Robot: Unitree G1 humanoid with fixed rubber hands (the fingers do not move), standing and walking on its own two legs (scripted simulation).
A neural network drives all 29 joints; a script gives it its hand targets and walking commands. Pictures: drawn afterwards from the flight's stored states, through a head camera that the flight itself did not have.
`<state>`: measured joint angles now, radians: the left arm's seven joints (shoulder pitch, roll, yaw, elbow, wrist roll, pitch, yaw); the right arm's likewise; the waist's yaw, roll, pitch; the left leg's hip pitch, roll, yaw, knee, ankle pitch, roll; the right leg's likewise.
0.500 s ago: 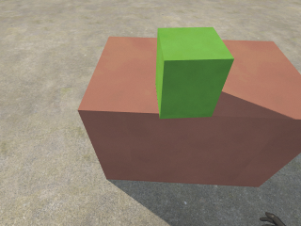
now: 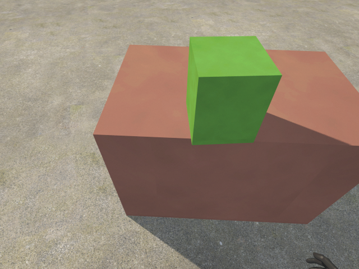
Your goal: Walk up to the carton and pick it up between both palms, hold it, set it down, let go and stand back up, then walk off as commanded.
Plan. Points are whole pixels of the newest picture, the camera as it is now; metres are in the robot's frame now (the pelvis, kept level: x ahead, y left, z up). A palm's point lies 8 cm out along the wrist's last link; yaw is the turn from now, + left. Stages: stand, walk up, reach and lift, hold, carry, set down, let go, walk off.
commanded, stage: walk up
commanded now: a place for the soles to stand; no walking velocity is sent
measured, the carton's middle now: (222, 92) +0.62 -0.10 +0.06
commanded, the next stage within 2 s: none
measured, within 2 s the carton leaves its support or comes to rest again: neither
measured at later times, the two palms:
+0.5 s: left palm out of the picture +0.15 +0.25 -0.08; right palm out of the picture +0.06 -0.40 -0.10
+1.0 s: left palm (89, 260) +0.19 +0.24 -0.11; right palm (351, 224) +0.27 -0.39 -0.06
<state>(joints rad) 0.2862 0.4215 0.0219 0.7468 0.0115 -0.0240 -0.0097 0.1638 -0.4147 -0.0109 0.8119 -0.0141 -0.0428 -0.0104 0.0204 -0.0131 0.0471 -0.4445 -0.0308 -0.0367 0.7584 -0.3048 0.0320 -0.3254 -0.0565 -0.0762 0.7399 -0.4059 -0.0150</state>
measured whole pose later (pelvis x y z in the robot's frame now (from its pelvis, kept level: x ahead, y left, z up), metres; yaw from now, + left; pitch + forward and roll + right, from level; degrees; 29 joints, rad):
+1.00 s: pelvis +0.16 -0.08 +0.00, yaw +2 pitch -2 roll +0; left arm 0.35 0.42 0.06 0.75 0.01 0.02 -0.06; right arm 0.26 -0.41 -0.06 0.83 -0.02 -0.11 0.00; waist 0.04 -0.07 0.07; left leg -0.39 0.01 0.01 0.69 -0.27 0.01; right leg -0.36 -0.06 -0.04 1.05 -0.51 -0.03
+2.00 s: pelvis +0.22 -0.11 +0.00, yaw +1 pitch -1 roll +0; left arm 0.23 0.40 0.02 0.76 0.01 -0.01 -0.02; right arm 0.16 -0.40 -0.03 0.84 -0.01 -0.03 -0.01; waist 0.00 -0.02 0.05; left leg -0.36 0.03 0.02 0.78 -0.40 -0.02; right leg -0.44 -0.05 -0.02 0.78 -0.32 -0.01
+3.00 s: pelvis +0.18 -0.12 -0.01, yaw +0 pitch -2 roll +0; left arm 0.21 0.40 0.03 0.76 0.01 0.00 -0.02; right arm 0.18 -0.39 -0.04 0.84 -0.02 -0.01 -0.01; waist 0.01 -0.02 0.09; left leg -0.33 0.01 0.03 0.82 -0.45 0.01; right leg -0.46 -0.04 -0.01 0.79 -0.29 0.00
